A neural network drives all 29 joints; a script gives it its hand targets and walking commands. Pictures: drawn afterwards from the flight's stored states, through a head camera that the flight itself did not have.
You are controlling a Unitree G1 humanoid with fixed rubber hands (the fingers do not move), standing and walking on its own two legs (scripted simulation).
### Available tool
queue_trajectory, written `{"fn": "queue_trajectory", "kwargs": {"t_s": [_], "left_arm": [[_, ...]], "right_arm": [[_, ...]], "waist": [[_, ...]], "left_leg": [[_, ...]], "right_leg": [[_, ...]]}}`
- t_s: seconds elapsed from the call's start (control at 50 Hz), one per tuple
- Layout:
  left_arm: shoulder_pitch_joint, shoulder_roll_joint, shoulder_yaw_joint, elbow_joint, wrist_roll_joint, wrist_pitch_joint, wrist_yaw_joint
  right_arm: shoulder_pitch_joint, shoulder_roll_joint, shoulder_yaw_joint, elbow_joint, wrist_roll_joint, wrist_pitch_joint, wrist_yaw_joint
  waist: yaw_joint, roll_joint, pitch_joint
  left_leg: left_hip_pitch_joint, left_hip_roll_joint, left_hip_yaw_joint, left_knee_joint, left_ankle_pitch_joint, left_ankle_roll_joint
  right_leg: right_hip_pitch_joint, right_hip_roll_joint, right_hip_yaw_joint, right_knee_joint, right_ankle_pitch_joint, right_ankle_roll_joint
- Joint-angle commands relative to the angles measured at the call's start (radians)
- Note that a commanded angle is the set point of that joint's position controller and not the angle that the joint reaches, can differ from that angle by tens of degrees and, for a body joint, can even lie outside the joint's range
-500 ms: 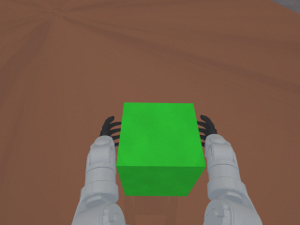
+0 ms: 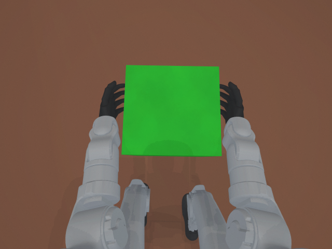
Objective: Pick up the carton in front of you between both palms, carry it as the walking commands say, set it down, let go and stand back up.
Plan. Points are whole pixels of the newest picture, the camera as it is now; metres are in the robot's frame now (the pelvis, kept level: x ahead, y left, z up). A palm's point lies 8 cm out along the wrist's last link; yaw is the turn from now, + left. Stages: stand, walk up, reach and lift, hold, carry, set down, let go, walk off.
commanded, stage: set down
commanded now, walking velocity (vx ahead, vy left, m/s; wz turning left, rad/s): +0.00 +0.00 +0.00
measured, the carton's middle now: (170, 119) +0.42 +0.02 -0.15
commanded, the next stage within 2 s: none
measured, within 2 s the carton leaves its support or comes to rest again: rests again in 1.52 s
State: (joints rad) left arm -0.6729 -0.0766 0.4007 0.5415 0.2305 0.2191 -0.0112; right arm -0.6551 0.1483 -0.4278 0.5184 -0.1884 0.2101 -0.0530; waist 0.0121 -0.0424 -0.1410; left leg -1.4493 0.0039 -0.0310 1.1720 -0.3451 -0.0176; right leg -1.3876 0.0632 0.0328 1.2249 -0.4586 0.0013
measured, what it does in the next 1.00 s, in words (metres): lowers itself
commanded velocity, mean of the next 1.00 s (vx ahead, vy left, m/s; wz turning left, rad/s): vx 0.00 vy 0.00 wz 0.00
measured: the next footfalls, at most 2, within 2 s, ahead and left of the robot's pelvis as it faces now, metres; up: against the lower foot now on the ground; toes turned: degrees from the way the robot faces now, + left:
none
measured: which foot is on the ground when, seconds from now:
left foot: down 0.00-1.00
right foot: down 0.00-1.00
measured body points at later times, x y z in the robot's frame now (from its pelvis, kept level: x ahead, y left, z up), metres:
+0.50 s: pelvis -0.03 +0.01 -0.13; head +0.26 +0.04 +0.21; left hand +0.46 +0.18 -0.24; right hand +0.46 -0.13 -0.23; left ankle +0.09 +0.13 -0.61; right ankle +0.04 -0.11 -0.61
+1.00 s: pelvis -0.04 +0.01 -0.24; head +0.31 +0.03 +0.03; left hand +0.50 +0.18 -0.40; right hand +0.50 -0.13 -0.39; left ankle +0.08 +0.13 -0.61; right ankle +0.04 -0.11 -0.61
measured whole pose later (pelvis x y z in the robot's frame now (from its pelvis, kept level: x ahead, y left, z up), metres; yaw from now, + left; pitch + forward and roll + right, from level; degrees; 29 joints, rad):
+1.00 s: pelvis -0.04 +0.01 -0.24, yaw -2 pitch +45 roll -2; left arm -1.30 0.17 0.36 0.79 0.14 0.28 0.06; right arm -1.28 -0.10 -0.41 0.77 -0.08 0.26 -0.13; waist 0.01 -0.03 0.14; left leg -2.32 -0.02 -0.04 2.00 -0.46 -0.01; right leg -2.23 0.08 0.01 2.07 -0.63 0.04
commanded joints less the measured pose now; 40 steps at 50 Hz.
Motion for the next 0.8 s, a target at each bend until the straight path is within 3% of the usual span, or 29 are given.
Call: {"fn": "queue_trajectory", "kwargs": {"t_s": [0.0,0.14,0.46,0.64,0.78], "left_arm": [[-0.529,-0.858,-0.512,0.08,-0.058,0.022,-0.227],[-0.642,-0.852,-0.448,0.156,-0.047,0.037,-0.223],[-0.915,-0.828,-0.502,0.131,-0.134,0.056,-0.145],[-1.036,-0.784,-0.463,0.172,-0.14,0.075,-0.146],[-1.122,-0.722,-0.456,0.192,-0.162,0.062,-0.155]], "right_arm": [[-0.558,0.91,0.566,0.081,0.058,0.024,0.207],[-0.673,0.877,0.486,0.136,0.039,0.032,0.2],[-0.97,0.786,0.501,0.122,0.133,0.044,0.205],[-1.085,0.732,0.437,0.185,0.135,0.064,0.233],[-1.172,0.693,0.445,0.209,0.168,0.056,0.234]], "waist": [[0.03,0.011,-0.774],[0.013,0.037,-0.819],[0.007,0.077,-1.045],[-0.007,0.1,-0.992],[-0.002,0.091,-0.971]], "left_leg": [[0.468,-0.147,0.046,0.021,0.211,0.018],[0.319,-0.153,0.056,0.142,0.197,0.012],[0.227,-0.155,0.065,0.406,0.193,-0.016],[0.149,-0.148,0.071,0.517,0.152,-0.016],[0.078,-0.138,0.086,0.622,0.16,-0.011]], "right_leg": [[0.214,0.104,-0.003,-0.106,0.219,0.053],[0.054,0.119,-0.026,0.026,0.196,0.046],[-0.251,0.139,-0.099,0.333,0.124,0.043],[-0.42,0.131,-0.121,0.451,0.071,0.034],[-0.458,0.12,-0.126,0.542,0.075,0.036]]}}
